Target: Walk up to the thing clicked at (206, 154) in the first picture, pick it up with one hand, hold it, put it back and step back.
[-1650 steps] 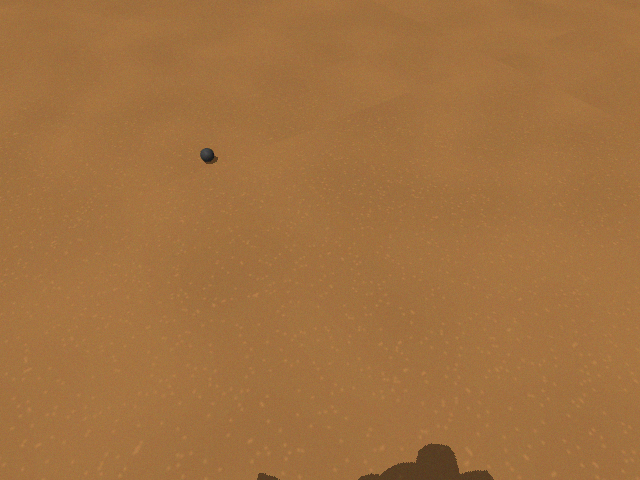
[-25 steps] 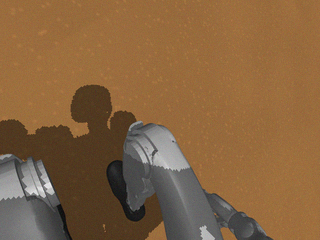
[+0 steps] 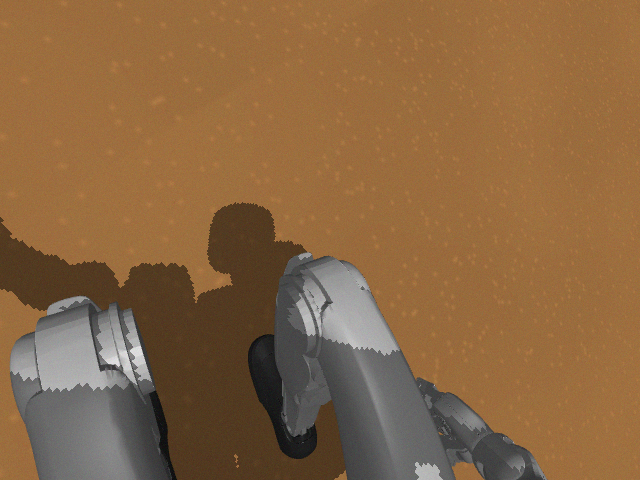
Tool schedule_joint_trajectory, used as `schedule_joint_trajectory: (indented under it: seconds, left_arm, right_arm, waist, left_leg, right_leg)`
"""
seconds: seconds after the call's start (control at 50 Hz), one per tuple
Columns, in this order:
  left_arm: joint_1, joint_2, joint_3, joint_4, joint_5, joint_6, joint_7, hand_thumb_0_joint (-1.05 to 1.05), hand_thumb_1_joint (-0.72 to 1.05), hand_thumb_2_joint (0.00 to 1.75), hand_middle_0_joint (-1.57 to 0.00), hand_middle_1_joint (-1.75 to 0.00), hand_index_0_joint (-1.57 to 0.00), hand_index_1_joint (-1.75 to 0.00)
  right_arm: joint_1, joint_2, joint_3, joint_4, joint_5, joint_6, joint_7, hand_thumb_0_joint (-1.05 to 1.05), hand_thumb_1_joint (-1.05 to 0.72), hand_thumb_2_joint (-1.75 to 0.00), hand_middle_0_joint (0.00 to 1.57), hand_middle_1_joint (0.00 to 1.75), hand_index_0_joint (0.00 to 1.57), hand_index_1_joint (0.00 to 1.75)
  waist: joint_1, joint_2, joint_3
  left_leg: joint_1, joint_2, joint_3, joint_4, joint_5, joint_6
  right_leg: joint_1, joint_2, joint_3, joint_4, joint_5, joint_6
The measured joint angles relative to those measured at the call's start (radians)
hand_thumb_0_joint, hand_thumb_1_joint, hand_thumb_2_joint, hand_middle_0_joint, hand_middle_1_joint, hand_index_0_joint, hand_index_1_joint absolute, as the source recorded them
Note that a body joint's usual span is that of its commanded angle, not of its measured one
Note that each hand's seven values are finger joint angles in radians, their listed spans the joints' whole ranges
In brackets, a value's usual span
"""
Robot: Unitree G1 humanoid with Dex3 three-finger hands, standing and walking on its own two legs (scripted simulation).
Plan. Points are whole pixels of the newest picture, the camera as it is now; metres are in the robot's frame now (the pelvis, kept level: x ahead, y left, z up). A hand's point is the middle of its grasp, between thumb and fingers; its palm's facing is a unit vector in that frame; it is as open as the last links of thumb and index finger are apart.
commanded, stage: settle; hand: left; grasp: from above
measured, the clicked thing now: out of the picture +0.43 +0.41 -0.22
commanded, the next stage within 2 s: lift in 0.38 s
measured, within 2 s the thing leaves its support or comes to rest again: neither
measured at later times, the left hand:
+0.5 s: hand out of the picture +0.42 +0.39 -0.12, palm faces -0.40 -0.14 -0.91, open 8.6 cm
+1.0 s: hand out of the picture +0.35 +0.39 -0.01, palm faces -0.44 -0.16 -0.88, open 8.7 cm
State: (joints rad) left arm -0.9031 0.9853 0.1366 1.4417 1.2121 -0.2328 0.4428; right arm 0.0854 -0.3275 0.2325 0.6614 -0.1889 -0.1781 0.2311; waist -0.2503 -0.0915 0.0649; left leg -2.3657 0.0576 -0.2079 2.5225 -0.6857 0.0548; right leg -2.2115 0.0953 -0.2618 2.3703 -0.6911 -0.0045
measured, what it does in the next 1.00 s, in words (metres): rises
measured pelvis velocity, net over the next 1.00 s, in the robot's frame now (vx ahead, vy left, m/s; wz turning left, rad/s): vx -0.01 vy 0.00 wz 0.14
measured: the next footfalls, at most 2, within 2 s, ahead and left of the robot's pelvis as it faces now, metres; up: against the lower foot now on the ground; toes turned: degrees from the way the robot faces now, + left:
none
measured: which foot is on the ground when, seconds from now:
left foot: down 0.00-1.00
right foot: down 0.00-1.00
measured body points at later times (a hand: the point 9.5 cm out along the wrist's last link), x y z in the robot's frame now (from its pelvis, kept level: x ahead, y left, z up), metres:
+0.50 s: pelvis +0.00 -0.01 +0.02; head +0.22 +0.10 +0.39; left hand +0.43 +0.39 -0.07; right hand +0.10 -0.26 -0.08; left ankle +0.07 +0.12 -0.27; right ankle +0.10 -0.10 -0.27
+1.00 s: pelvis -0.01 +0.00 +0.10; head +0.18 +0.09 +0.49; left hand +0.37 +0.39 +0.04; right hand +0.13 -0.25 -0.02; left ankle +0.07 +0.12 -0.27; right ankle +0.10 -0.10 -0.27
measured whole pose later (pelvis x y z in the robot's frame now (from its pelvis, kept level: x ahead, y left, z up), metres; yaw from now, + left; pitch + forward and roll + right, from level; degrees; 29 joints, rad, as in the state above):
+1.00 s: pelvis -0.01 +0.00 +0.10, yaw +8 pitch +33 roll -8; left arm -0.64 0.74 0.05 0.91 1.03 -0.18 0.05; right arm 0.18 -0.28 0.04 0.65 -0.02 0.03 0.08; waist -0.12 0.02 -0.13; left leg -2.13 0.03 -0.07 2.16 -0.62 0.06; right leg -2.02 0.07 -0.12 2.09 -0.67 0.00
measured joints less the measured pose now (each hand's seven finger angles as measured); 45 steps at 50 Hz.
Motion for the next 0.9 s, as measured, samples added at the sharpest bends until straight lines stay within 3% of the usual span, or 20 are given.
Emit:
schedule_joint_trajectory:
  seconds: [0.1,0.26,0.44,0.58,0.72,0.9]
  left_arm:
    - [-0.004,-0.031,-0.040,-0.032,-0.033,0.026,-0.072,-0.01,0.18,0.30,-0.76,-0.56,-0.83,-0.48]
    - [0.024,-0.081,-0.041,-0.127,-0.061,0.010,-0.169,-0.01,0.18,0.29,-0.77,-0.55,-0.84,-0.47]
    - [0.030,-0.100,-0.006,-0.189,-0.046,-0.015,-0.194,-0.01,0.18,0.27,-0.79,-0.54,-0.86,-0.46]
    - [0.029,-0.112,-0.024,-0.204,-0.050,0.013,-0.221,-0.01,0.17,0.29,-0.78,-0.54,-0.85,-0.47]
    - [0.094,-0.162,-0.042,-0.295,-0.099,0.052,-0.300,-0.01,0.15,0.34,-0.78,-0.54,-0.84,-0.48]
    - [0.200,-0.216,-0.068,-0.453,-0.162,0.054,-0.370,-0.02,0.14,0.36,-0.79,-0.54,-0.85,-0.48]
  right_arm:
    - [0.012,0.006,-0.027,-0.002,0.027,0.023,-0.002,0.00,-0.90,-0.90,0.20,0.30,0.20,0.29]
    - [0.030,0.010,-0.054,0.002,0.057,0.076,-0.024,0.00,-0.91,-0.90,0.20,0.30,0.20,0.29]
    - [0.037,0.016,-0.079,0.010,0.068,0.130,-0.054,0.00,-0.91,-0.90,0.20,0.30,0.20,0.29]
    - [0.054,0.028,-0.101,0.012,0.082,0.155,-0.073,0.00,-0.91,-0.90,0.20,0.30,0.20,0.29]
    - [0.086,0.039,-0.132,0.009,0.109,0.184,-0.093,0.00,-0.91,-0.90,0.20,0.30,0.20,0.29]
    - [0.102,0.047,-0.175,0.001,0.144,0.205,-0.125,0.01,-0.91,-0.90,0.20,0.30,0.20,0.29]
  waist:
    - [0.017,0.029,-0.025]
    - [0.040,0.055,-0.039]
    - [0.046,0.062,-0.051]
    - [0.048,0.074,-0.081]
    - [0.073,0.093,-0.121]
    - [0.116,0.103,-0.168]
  left_leg:
    - [0.005,0.000,0.025,-0.029,0.008,0.001]
    - [0.020,-0.005,0.048,-0.072,0.019,-0.006]
    - [0.031,-0.006,0.061,-0.096,0.029,-0.007]
    - [0.043,-0.009,0.074,-0.125,0.037,-0.001]
    - [0.084,-0.014,0.098,-0.187,0.043,0.002]
    - [0.171,-0.020,0.128,-0.296,0.056,0.003]
  right_leg:
    - [-0.004,-0.006,0.021,-0.011,0.000,-0.002]
    - [-0.001,-0.014,0.042,-0.033,0.003,-0.012]
    - [0.004,-0.017,0.053,-0.047,0.008,-0.013]
    - [0.017,-0.020,0.067,-0.071,0.011,-0.009]
    - [0.052,-0.024,0.091,-0.121,0.010,-0.004]
    - [0.126,-0.029,0.125,-0.212,0.018,-0.001]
